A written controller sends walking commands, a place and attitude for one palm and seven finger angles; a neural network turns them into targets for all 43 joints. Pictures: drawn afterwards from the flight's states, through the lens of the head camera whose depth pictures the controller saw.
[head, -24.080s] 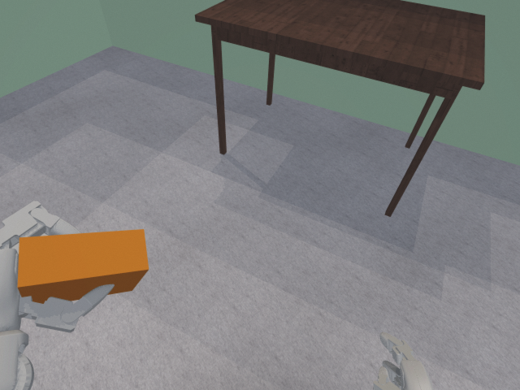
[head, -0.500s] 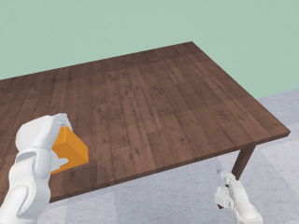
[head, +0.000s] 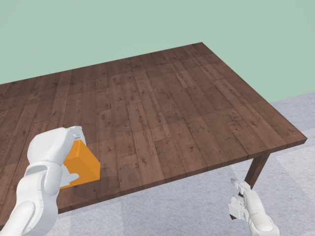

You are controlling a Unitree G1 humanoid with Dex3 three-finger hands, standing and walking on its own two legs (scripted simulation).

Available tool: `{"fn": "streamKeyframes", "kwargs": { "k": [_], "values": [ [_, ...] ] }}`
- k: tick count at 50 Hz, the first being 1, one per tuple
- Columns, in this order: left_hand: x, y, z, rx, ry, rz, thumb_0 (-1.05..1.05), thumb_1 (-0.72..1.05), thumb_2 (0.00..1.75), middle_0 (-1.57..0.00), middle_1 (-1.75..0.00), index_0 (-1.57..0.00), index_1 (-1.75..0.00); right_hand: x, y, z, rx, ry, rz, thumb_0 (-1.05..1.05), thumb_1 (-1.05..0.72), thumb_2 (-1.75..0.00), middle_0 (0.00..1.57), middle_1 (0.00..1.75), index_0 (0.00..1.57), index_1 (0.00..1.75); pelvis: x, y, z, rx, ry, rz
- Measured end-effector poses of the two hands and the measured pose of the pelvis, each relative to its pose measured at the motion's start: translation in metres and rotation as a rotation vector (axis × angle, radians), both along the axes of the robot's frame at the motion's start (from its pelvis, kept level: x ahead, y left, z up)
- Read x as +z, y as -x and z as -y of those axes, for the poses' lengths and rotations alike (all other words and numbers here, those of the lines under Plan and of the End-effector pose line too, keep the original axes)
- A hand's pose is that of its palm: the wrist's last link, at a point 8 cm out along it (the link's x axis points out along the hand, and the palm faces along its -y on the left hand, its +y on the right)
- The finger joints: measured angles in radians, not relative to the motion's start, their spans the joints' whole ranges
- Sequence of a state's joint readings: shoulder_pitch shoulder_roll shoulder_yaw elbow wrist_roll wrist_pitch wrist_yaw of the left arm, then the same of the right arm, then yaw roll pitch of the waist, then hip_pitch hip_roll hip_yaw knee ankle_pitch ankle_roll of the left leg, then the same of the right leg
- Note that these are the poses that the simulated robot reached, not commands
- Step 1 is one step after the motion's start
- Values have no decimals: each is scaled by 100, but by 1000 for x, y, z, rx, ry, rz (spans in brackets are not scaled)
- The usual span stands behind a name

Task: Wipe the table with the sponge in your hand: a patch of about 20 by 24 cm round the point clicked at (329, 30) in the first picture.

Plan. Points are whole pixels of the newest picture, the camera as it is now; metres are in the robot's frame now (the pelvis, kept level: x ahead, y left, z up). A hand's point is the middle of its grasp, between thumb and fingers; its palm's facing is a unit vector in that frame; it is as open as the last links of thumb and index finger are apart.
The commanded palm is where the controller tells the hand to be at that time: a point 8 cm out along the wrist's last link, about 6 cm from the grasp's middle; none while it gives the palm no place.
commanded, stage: move the sponge above the wiping area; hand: left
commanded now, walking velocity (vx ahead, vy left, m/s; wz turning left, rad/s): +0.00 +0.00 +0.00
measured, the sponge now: (73, 169) +0.23 +0.26 +0.08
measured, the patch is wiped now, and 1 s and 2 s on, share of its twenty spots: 0.00 0.00 0.00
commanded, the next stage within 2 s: lower the sponge onto the table in 0.64 s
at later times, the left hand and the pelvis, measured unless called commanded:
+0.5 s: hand (66, 151) +0.24 +0.26 +0.14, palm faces +0.12 -0.07 -0.99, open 9.0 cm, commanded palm +0.20 +0.26 +0.21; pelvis +0.00 -0.01 +0.00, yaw +0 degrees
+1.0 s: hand (56, 146) +0.24 +0.28 +0.15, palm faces +0.18 -0.07 -0.98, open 9.0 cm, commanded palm +0.20 +0.27 +0.21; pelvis +0.00 -0.01 +0.00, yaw +0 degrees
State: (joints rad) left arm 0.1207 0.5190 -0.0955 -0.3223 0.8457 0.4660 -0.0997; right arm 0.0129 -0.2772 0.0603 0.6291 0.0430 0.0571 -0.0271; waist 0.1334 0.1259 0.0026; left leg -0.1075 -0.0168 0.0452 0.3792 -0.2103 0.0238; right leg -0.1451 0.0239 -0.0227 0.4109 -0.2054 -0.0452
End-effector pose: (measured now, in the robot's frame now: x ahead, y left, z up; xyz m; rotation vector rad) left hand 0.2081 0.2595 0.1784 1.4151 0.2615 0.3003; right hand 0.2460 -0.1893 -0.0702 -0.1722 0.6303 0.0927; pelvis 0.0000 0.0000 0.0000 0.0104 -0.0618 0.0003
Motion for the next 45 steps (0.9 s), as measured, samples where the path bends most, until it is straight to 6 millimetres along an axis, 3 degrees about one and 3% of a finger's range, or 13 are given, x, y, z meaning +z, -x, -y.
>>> {"fn": "streamKeyframes", "kwargs": {
  "k": [3, 12, 21, 24, 28, 32, 35, 39, 42, 45],
  "values": [
    [0, 4, -1, -9, -33, 6, -1, -43, 109, -84, -143, -85, -142, 0, 0, 1, 7, 11, -7, 1, -90, -90, 20, 30, 21, 30, 0, -1, 3, -5, -1, 4],
    [12, 0, -32, 125, -38, 50, -1, -43, 109, -84, -143, -85, -143, -1, 1, 6, 6, 27, -20, 1, -90, -90, 20, 30, 20, 30, 0, 1, 8, 11, 3, 11],
    [5, -3, 15, -72, -26, 14, -1, -43, 109, -83, -143, -84, -143, -1, -1, 5, -5, 5, 10, 1, -90, -90, 20, 30, 20, 30, 0, -1, 4, 3, 0, 3],
    [12, -2, 11, -64, -61, 57, -1, -43, 109, -84, -143, -85, -142, -1, 2, 4, -2, 0, -4, 1, -90, -90, 20, 30, 20, 30, 0, -3, 7, -7, -1, 6],
    [23, 1, -11, 46, -61, 113, -1, -43, 110, -84, -143, -85, -142, -2, 5, 6, 1, -4, -25, 1, -90, -90, 20, 30, 20, 30, 0, -2, 10, -9, -1, 9],
    [19, 7, -26, 141, -24, 85, -1, -43, 110, -83, -143, -84, -143, -3, 5, 11, -3, 1, -27, 1, -90, -90, 21, 30, 20, 30, -1, 0, 11, 2, 1, 7],
    [4, 8, -21, 131, 9, 19, -1, -43, 110, -83, -143, -84, -143, -2, 3, 13, -5, 13, -12, 1, -90, -90, 20, 30, 20, 30, -1, 2, 10, 12, 2, 5],
    [-10, 5, -1, 22, 1, -40, -1, -43, 110, -83, -143, -84, -143, -1, 2, 13, -5, 35, 5, 1, -90, -90, 20, 30, 20, 30, -1, 4, 9, 12, 2, 7],
    [-4, 1, 11, -59, -37, -5, -1, -43, 110, -84, -143, -85, -143, 0, 4, 11, -5, 38, 11, 1, -90, -90, 20, 30, 20, 30, -1, 3, 9, 4, 1, 11],
    [9, -1, 7, -64, -72, 68, -1, -43, 110, -84, -143, -85, -142, 1, 6, 9, -8, 25, 8, 1, -90, -90, 20, 30, 20, 30, 0, 1, 10, -2, 1, 14]
  ]
}}
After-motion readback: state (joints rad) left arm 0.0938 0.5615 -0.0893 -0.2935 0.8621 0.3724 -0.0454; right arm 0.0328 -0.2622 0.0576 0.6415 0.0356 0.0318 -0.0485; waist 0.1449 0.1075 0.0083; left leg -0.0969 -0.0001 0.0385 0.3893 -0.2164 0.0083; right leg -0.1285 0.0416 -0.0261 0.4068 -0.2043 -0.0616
